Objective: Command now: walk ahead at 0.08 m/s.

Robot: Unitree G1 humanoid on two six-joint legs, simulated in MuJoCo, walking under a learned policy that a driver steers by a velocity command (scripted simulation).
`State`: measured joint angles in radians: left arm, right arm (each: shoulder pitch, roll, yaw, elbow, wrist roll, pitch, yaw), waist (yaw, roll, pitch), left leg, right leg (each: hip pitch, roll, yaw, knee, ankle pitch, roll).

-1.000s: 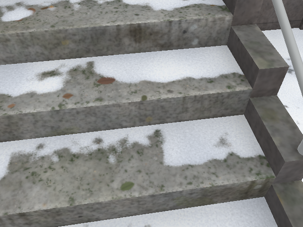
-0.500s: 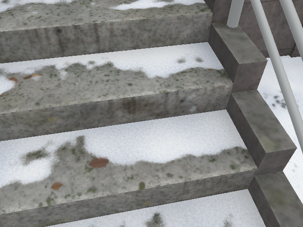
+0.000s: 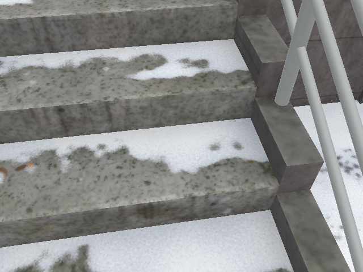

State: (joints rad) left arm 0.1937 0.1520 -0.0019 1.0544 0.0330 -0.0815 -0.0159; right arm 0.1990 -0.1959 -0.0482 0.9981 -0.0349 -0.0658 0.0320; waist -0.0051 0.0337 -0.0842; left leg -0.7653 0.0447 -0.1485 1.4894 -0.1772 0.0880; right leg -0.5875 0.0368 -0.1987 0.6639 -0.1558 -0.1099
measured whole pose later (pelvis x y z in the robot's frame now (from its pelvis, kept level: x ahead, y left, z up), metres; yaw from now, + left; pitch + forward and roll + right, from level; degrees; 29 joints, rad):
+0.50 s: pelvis +0.07 +0.02 +0.03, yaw -1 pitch +1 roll +0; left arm 0.21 0.17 0.04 1.00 0.00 -0.08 -0.08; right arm 0.27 -0.15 -0.04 1.04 -0.02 -0.06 0.09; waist -0.02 -0.03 -0.03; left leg -0.31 0.01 0.07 0.58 -0.29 0.03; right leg -0.37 -0.01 -0.11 0.56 -0.21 -0.05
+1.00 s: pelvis +0.11 +0.04 +0.03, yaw -1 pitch +3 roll +1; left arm 0.39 0.14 0.05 1.06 0.05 -0.03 0.01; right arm 0.42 -0.16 -0.04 1.08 -0.08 -0.08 0.00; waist -0.05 -0.01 -0.06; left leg -0.23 -0.05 0.06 0.47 -0.29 0.13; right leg -0.50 0.01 0.04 0.96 -0.35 -0.11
